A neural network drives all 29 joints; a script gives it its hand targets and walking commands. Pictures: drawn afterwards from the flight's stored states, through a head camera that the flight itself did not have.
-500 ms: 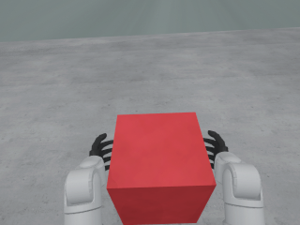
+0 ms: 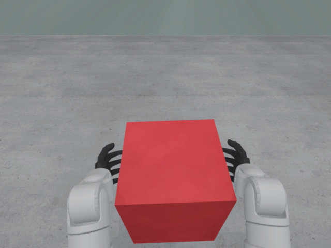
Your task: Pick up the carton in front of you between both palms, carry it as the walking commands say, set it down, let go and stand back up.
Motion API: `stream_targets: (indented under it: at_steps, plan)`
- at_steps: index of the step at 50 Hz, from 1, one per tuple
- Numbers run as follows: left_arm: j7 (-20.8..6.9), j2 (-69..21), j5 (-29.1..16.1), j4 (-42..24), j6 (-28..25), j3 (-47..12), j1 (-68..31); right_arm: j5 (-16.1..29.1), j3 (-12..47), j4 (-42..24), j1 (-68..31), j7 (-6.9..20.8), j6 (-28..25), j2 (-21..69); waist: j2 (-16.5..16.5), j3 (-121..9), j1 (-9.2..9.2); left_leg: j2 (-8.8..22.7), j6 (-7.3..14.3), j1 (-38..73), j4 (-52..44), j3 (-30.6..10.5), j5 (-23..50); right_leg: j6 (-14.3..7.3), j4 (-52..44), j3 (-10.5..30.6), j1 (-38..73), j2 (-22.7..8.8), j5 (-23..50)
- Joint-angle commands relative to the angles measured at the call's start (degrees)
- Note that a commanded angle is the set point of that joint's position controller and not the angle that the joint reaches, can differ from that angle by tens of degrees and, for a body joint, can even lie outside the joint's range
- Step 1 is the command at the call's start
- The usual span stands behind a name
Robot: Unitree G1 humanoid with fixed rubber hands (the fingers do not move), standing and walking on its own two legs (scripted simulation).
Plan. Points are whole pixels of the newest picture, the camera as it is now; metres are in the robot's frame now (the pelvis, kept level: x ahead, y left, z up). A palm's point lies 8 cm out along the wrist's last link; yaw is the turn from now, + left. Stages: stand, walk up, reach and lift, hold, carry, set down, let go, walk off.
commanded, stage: carry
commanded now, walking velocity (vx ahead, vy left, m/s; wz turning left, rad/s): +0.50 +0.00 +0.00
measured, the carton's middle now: (172, 184) +0.28 +0.00 +0.02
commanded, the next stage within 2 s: none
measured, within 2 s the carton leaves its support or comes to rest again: neither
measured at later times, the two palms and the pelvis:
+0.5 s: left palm (132, 95) +0.58 +0.13 +0.09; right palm (219, 95) +0.59 -0.17 +0.08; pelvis +0.32 -0.03 +0.00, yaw +3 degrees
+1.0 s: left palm (128, 53) +0.91 +0.17 +0.08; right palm (194, 52) +0.91 -0.13 +0.09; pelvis +0.64 +0.03 +0.01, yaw -1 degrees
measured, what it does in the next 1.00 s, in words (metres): walks ahead: right foot, then left foot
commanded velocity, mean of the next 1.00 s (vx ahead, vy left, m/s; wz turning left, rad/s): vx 0.50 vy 0.00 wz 0.00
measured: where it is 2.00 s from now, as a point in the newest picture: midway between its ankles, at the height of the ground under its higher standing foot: (162, 158)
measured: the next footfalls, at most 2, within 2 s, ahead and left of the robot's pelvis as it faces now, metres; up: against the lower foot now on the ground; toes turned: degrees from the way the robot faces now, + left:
right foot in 0.42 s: +0.44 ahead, -0.12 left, +0.00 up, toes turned -10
left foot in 0.90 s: +0.75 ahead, +0.11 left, +0.00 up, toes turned +12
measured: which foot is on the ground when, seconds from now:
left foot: down 0.00-0.44, up 0.46-0.88, down 0.90-1.00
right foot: up 0.00-0.40, down 0.42-0.92, up 0.94-1.00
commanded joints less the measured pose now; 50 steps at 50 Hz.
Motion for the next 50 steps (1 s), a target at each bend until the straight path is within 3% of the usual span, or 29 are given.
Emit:
stream_targets:
  at_steps: [1, 2, 3, 5, 8, 11, 17, 19, 20, 21, 22, 23, 24, 25, 26, 27, 28, 29, 31, 35, 41, 43, 44, 45, 46, 47, 48, 50]
  plan:
    - [-14.73, -50.53, -23.60, -1.95, 0.62, -41.77, -27.99, 23.62, 38.63, -2.45, -24.63, 15.14, 0.52, 50.14, 14.17, -13.83, -1.08, 20.32, 7.98, 36.33, -16.65, -34.65, 5.15, -3.05, 26.42, 5.39, -32.42, 1.38, -0.28]
    - [-14.87, -52.54, -23.94, -2.21, -0.06, -42.36, -28.89, 23.98, 39.29, -3.24, -26.06, 15.35, 0.00, 52.24, 8.12, -14.37, -0.96, 19.22, 6.21, 34.07, -16.42, -30.02, 6.58, -3.73, 24.63, 6.26, -31.80, -0.44, 2.97]
    - [-14.85, -53.84, -23.86, -2.40, -0.73, -42.75, -29.01, 24.52, 40.00, -4.21, -27.60, 15.55, -0.55, 53.93, 5.52, -13.97, -0.51, 18.12, 4.43, 30.69, -17.46, -25.59, 6.79, -3.84, 20.40, 6.79, -29.89, -1.82, 6.54]
    - [-14.47, -55.92, -23.66, -2.72, -1.79, -43.48, -28.60, 25.36, 40.79, -5.47, -28.61, 15.77, -1.41, 55.02, 7.76, -14.46, -0.23, 16.39, 3.01, 27.94, -19.74, -19.77, 3.93, -3.27, 14.44, 5.04, -26.98, -1.22, 10.76]
    - [-13.60, -56.01, -22.80, -3.69, -2.79, -43.37, -25.94, 25.97, 41.32, -7.06, -26.78, 16.01, -1.81, 54.11, 9.38, -12.76, -0.37, 14.91, 3.46, 28.50, -22.09, -14.96, 2.71, -2.03, 5.13, 2.44, -28.14, -0.73, 14.73]
    - [-12.98, -54.26, -22.32, -5.35, -2.57, -43.23, -24.74, 26.03, 41.17, -8.79, -25.76, 15.95, -1.56, 51.70, 9.55, -10.07, -0.56, 12.86, 3.31, 30.35, -21.65, -10.79, 8.62, -1.38, -5.34, -0.30, -28.62, 0.25, 18.79]
    - [-13.43, -49.88, -22.51, -4.57, -0.32, -42.54, -23.20, 23.36, 39.51, -6.33, -22.01, 15.25, 0.20, 47.46, 11.25, -4.71, -0.94, 11.31, 1.17, 32.50, -18.71, -5.50, 19.46, -3.16, -17.29, -4.71, -23.99, 2.53, 24.77]
    - [-13.89, -49.35, -22.72, -3.70, 0.12, -41.96, -23.42, 22.94, 39.42, -5.62, -22.51, 15.14, 0.54, 47.18, 11.87, -5.26, -0.30, 10.73, -0.40, 31.41, -12.84, -3.19, 26.33, -4.05, -19.92, -7.00, -16.34, 4.38, 23.49]
    - [-14.11, -49.44, -22.63, -2.80, 0.17, -41.46, -23.01, 22.97, 39.57, -5.53, -23.05, 15.11, 0.68, 47.16, 10.31, -7.63, 0.66, 8.73, -1.74, 28.35, -4.81, -0.08, 28.75, -4.23, -22.26, -9.75, -7.04, 6.85, 22.17]
    - [-14.34, -49.55, -22.48, -1.89, 0.14, -41.03, -22.81, 22.94, 39.70, -5.44, -23.32, 15.11, 0.81, 46.93, 7.22, -11.61, 1.49, 6.88, -3.18, 20.64, 5.64, 0.89, 24.04, -4.53, -21.40, -7.35, 5.83, 5.21, 19.24]
    - [-14.44, -49.19, -21.92, -0.61, 0.01, -40.28, -22.04, 23.10, 40.11, -5.97, -25.01, 15.19, 1.04, 46.52, -3.75, -14.82, 2.22, 3.10, -5.38, 8.80, 21.06, 0.92, 10.07, -7.47, -26.59, 13.14, 15.20, -7.52, 12.46]
    - [-14.61, -49.90, -21.52, 1.31, -0.64, -39.70, -22.29, 23.58, 40.88, -6.14, -26.01, 15.27, 1.32, 47.95, -18.91, -17.74, 2.14, -4.18, -7.02, -7.88, 35.42, -3.85, -15.81, -15.62, -32.16, 34.97, 26.26, -18.07, 16.54]
    - [-14.85, -51.82, -22.80, 0.09, -0.99, -40.29, -22.39, 23.78, 41.19, -5.53, -26.70, 15.48, 0.67, 49.25, -12.48, -16.52, 1.72, -1.38, -5.08, -12.79, 43.11, -10.82, -20.03, -16.24, -31.69, 32.46, 25.55, -18.66, 26.26]
    - [-14.98, -53.96, -23.31, -0.79, -1.54, -41.13, -23.64, 24.24, 41.24, -5.34, -27.18, 15.67, -0.05, 51.37, -8.16, -16.40, 1.72, 1.02, -3.52, -13.55, 44.75, -12.92, -18.47, -15.32, -29.90, 26.38, 22.31, -16.70, 32.38]
    - [-15.10, -55.72, -23.61, -1.61, -2.18, -41.62, -24.81, 24.47, 41.88, -5.70, -27.89, 15.76, -0.80, 52.88, -1.97, -15.62, 1.44, 3.39, -2.93, -12.87, 41.41, -13.77, -15.26, -13.02, -29.63, 21.12, 18.80, -15.40, 34.13]
    - [-15.18, -56.99, -23.96, -2.47, -2.75, -42.01, -25.91, 24.53, 42.34, -5.69, -28.02, 15.69, -1.46, 54.26, -0.51, -14.84, 1.08, 4.86, -2.95, -11.33, 36.36, -14.25, -12.16, -10.85, -31.05, 17.27, 15.55, -13.97, 32.57]
    - [-15.24, -57.47, -24.22, -3.17, -3.17, -42.26, -26.40, 24.61, 42.65, -5.72, -27.73, 15.52, -2.02, 55.60, -2.05, -15.03, 0.99, 4.63, -3.27, -9.33, 33.09, -12.88, -9.78, -9.39, -32.27, 13.78, 13.72, -12.91, 30.58]
    - [-15.36, -57.64, -24.49, -3.69, -3.47, -42.56, -25.92, 24.43, 42.82, -5.81, -26.77, 15.26, -2.56, 56.05, -3.49, -15.18, 0.98, 4.11, -3.58, -8.40, 30.50, -11.69, -8.48, -9.24, -33.29, 11.71, 13.00, -12.25, 29.50]
    - [-15.68, -57.05, -24.76, -4.38, -3.82, -42.76, -24.16, 23.65, 42.96, -5.98, -24.38, 14.61, -3.35, 56.15, -4.77, -14.16, 1.04, 3.68, -4.44, -8.89, 24.52, -9.83, -6.54, -9.77, -35.23, 8.57, 12.55, -11.47, 27.22]
    - [-15.88, -54.05, -24.82, -6.00, -3.65, -42.69, -22.20, 22.83, 43.17, -7.91, -22.67, 13.70, -3.41, 54.20, -5.58, -9.68, 1.22, 3.07, -5.93, -10.49, 10.52, -6.59, -0.57, -9.92, -36.32, 3.32, 13.50, -9.36, 29.97]
    - [-14.75, -48.60, -22.90, -5.89, -1.36, -41.12, -20.80, 23.59, 42.07, -9.13, -22.78, 13.92, -0.44, 48.67, -6.80, -4.06, 1.58, 0.92, -4.02, -5.54, -2.22, -2.24, 6.25, -7.72, -34.24, -1.07, 14.75, -8.19, 37.60]
    - [-14.47, -47.50, -22.45, -5.37, -0.51, -40.94, -21.53, 23.68, 41.28, -8.25, -22.82, 14.25, 0.46, 47.51, -6.88, -5.10, 1.02, -0.73, -2.97, 2.42, -4.66, 0.05, 4.95, -6.14, -27.69, -3.54, 13.58, -7.55, 44.16]
    - [-14.39, -47.18, -22.42, -5.29, -0.10, -40.94, -22.27, 23.59, 40.60, -7.25, -22.26, 14.39, 0.77, 47.12, -4.79, -7.59, 0.09, -3.32, -2.65, 12.04, -6.83, 2.77, 2.82, -4.75, -19.19, -6.57, 10.27, -5.31, 46.42]
    - [-14.35, -46.73, -22.36, -5.03, 0.28, -40.92, -22.71, 23.41, 39.80, -6.39, -22.40, 14.52, 1.00, 46.60, -1.11, -11.47, -0.77, -1.17, -2.37, 24.38, -6.35, -0.25, -0.14, -3.25, -8.45, -7.49, 2.75, -3.19, 40.20]
    - [-14.27, -46.67, -22.85, -5.72, 0.88, -41.51, -24.69, 22.48, 38.75, -4.74, -22.28, 14.68, 0.97, 45.69, 12.06, -16.06, -1.33, 14.31, 3.20, 36.15, -11.43, -25.09, -7.99, -0.32, 9.04, -6.76, -12.02, 1.54, 26.60]
    - [-14.42, -46.83, -23.14, -5.65, 1.12, -42.02, -25.71, 22.71, 38.63, -3.22, -22.04, 14.84, 0.64, 46.84, 22.76, -17.10, -1.49, 21.49, 9.06, 42.02, -18.70, -42.74, -2.92, 0.20, 21.42, -1.76, -25.99, 7.74, 1.21]
    - [-14.58, -48.98, -23.21, -4.29, 0.72, -42.22, -26.54, 23.60, 38.74, -4.39, -22.86, 15.02, 0.48, 48.45, 16.91, -15.89, -1.09, 21.85, 9.11, 40.69, -17.39, -38.10, 3.92, -1.84, 28.35, 4.37, -29.66, 3.72, -0.65]
    - [-14.89, -52.60, -23.89, -4.62, -0.52, -42.99, -28.38, 24.39, 39.91, -5.66, -25.96, 15.39, -0.43, 52.70, 6.55, -14.73, -0.78, 18.59, 5.58, 33.55, -15.87, -27.21, 12.42, -4.02, 25.67, 6.84, -28.94, -0.72, 4.95]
